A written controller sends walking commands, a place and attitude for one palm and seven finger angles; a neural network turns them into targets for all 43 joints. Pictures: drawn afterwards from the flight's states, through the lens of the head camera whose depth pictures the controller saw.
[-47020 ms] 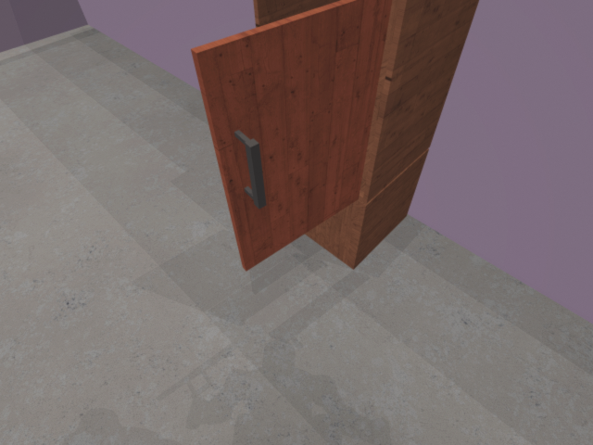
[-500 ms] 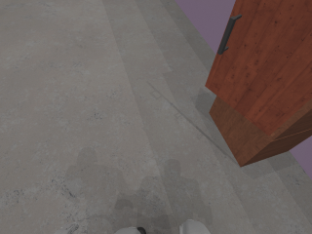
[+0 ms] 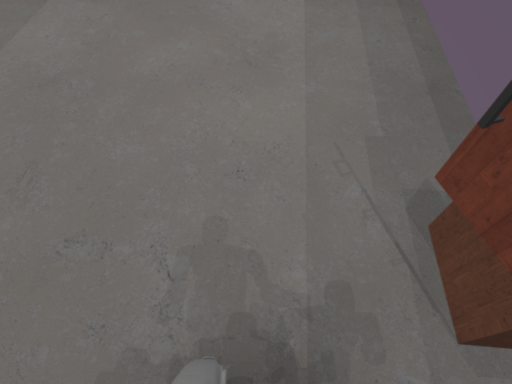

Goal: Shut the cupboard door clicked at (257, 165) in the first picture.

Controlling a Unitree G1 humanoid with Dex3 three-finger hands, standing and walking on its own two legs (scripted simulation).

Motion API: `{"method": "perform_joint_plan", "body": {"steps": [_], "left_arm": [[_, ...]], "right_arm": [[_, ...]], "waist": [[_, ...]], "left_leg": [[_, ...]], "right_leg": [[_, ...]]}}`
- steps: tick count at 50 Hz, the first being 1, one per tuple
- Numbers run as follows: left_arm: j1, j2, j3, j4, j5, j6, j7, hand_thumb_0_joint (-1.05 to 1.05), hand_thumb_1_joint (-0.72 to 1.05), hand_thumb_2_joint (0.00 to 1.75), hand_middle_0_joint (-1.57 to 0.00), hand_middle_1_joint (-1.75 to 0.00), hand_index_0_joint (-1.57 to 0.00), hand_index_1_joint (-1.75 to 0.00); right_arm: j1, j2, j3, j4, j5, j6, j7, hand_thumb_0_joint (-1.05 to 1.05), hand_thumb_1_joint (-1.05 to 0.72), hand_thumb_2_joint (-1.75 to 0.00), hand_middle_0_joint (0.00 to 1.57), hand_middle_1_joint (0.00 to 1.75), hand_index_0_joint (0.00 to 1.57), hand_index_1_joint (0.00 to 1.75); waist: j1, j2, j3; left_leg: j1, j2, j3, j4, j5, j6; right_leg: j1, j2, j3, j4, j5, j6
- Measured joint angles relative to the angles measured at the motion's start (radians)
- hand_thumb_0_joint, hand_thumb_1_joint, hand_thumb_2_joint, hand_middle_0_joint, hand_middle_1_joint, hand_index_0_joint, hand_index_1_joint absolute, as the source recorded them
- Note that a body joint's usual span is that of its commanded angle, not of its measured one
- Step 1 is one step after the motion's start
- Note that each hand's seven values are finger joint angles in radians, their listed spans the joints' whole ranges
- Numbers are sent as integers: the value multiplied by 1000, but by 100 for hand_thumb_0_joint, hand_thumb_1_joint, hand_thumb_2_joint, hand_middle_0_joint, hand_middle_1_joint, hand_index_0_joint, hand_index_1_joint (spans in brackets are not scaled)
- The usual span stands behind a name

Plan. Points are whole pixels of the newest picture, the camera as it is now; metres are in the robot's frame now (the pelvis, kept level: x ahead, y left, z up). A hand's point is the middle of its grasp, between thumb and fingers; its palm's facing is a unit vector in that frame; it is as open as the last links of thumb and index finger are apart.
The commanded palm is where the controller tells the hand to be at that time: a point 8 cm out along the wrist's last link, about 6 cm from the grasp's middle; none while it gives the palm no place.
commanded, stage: walk to a spot facing it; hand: left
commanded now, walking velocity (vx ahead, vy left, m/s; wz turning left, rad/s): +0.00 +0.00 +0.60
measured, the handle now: out of the picture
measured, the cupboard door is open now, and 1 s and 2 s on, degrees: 22 22 22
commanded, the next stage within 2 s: turn to face it in 0.84 s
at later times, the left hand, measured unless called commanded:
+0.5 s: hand out of the picture +0.11 +0.22 -0.14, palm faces +0.31 -0.91 -0.29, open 7.4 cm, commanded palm none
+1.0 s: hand out of the picture +0.08 +0.27 -0.19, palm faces +0.62 -0.75 -0.23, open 7.4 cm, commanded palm none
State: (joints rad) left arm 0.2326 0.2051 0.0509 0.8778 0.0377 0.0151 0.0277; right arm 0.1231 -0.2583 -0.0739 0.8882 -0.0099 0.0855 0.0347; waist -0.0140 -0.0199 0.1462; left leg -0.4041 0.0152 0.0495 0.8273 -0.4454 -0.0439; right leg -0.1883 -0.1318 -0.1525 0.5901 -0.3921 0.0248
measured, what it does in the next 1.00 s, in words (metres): walks ahead, turning left: left foot, then right foot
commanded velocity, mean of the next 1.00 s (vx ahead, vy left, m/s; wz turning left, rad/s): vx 0.23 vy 0.00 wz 0.49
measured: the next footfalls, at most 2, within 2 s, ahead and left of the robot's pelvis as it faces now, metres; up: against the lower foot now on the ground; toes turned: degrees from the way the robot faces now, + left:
left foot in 0.06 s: +0.05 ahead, +0.13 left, +0.00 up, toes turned +7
right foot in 0.42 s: +0.16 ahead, -0.10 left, +0.00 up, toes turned +11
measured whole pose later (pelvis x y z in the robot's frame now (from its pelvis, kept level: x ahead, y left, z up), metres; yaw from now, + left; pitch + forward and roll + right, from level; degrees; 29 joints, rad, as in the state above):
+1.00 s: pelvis +0.20 +0.10 -0.01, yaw +37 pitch +0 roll +0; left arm 0.28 0.23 0.09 0.95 0.04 0.02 0.00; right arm 0.11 -0.22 -0.04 0.86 -0.02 -0.02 0.01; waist 0.03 -0.04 0.13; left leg -0.40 -0.04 0.09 0.63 -0.23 0.09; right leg -0.48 -0.15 -0.05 1.22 -0.41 0.05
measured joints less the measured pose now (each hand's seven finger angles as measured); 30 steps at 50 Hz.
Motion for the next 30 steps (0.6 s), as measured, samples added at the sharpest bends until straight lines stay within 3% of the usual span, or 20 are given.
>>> {"method": "perform_joint_plan", "body": {"steps": [2, 3, 5, 8, 10, 15, 19, 21, 23, 26, 30], "left_arm": [[20, 11, 6, 2, -2, 2, -2, 1, 90, 90, -20, -30, -21, -30], [35, 16, 9, 2, -6, 5, -3, 1, 90, 90, -20, -30, -21, -30], [33, 38, 15, 13, -11, 24, -4, 1, 90, 90, -20, -30, -21, -30], [15, 56, 25, 33, -8, 50, -5, 1, 90, 90, -20, -29, -21, -30], [1, 58, 29, 35, -7, 49, -16, 1, 90, 90, -20, -29, -20, -30], [-29, 50, 26, 8, -4, 27, -43, 1, 90, 90, -20, -29, -20, -30], [-46, 41, 21, -19, -2, 3, -54, 1, 90, 90, -20, -29, -20, -30], [-37, 46, 17, -40, 3, -24, -54, 1, 90, 90, -20, -29, -20, -30], [-36, 26, 11, -40, 3, -40, -41, 1, 90, 90, -20, -29, -20, -30], [4, -3, 7, -17, 1, -47, -25, 1, 90, 90, -20, -29, -21, -30], [53, -33, 1, 33, -1, -56, -18, 1, 90, 90, -20, -29, -21, -30]], "right_arm": [[-15, 5, 7, -9, 0, -8, 2, 1, -91, -90, 19, 30, 19, 30], [-17, 2, 11, -18, -1, -17, 4, 1, -91, -90, 19, 30, 19, 30], [-28, 13, 14, -27, -5, -38, 0, 0, -91, -90, 19, 30, 20, 30], [-13, 26, 27, -38, -10, -55, -15, 0, -90, -90, 19, 30, 20, 30], [8, 31, 33, -37, -13, -60, -22, 0, -90, -90, 20, 30, 20, 30], [71, 32, 35, -6, -17, -61, -20, 0, -90, -89, 20, 30, 20, 30], [120, 28, 26, 24, -18, -51, -17, 0, -90, -89, 20, 30, 20, 30], [150, 28, 20, 37, -11, -46, -17, 0, -90, -89, 20, 30, 20, 30], [152, 17, 8, 62, -13, -35, -17, 1, -90, -90, 20, 30, 20, 30], [141, 10, -4, 79, -20, -29, -6, 1, -90, -90, 20, 30, 20, 30], [119, 17, -9, 65, -16, -34, 10, 1, -91, -90, 19, 30, 20, 30]], "waist": [[9, -14, -1], [13, -13, -9], [21, -34, -4], [29, -36, -12], [26, -25, -23], [13, 12, -56], [-4, 40, -75], [-4, 35, -95], [-3, 56, -89], [-7, 54, -95], [-25, 39, -95]], "left_leg": [[56, -5, 17, -124, 56, 11], [90, -2, 21, -202, 142, 31], [73, -18, 13, -174, 137, 67], [81, -25, -14, -182, 118, 67], [102, -30, -39, -225, 138, 63], [148, -37, -100, -305, 168, 63], [159, -41, -151, -285, 137, 50], [121, -54, -167, -183, 36, 59], [39, -53, -160, 49, -58, 62], [-84, -35, -98, 325, 29, 54], [-174, 20, -41, 366, 159, 33]], "right_leg": [[-7, -19, -25, 42, -29, 13], [-28, -25, -35, 89, -47, 20], [-102, -24, 12, 274, -129, 33], [-203, 18, 79, 470, -150, 36], [-245, 33, 98, 497, -102, 36], [-271, 51, 114, 331, -28, 35], [-209, 81, 103, 120, 36, 34], [-156, 86, 99, 4, 54, 13], [-147, 83, 62, 41, 84, -25], [-83, 64, 24, -7, 82, -39], [23, 43, -42, -131, 101, -29]]}}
